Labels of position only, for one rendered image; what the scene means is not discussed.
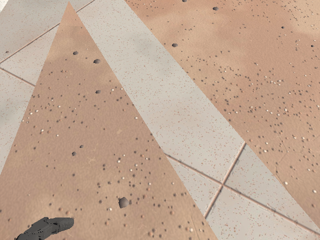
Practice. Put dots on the left robot hand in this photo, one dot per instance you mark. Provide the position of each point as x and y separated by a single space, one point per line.
45 227

